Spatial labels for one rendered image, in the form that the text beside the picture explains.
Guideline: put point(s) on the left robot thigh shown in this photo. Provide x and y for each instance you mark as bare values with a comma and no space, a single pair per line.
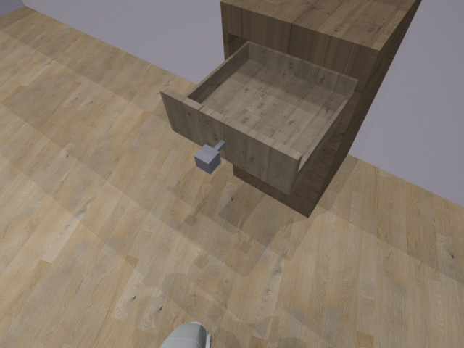
188,335

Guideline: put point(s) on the handle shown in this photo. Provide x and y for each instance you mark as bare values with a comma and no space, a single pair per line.
208,158

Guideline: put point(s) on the drawer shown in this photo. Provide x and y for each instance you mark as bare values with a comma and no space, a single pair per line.
274,112

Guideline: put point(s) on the cabinet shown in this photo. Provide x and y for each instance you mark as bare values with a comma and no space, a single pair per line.
357,38

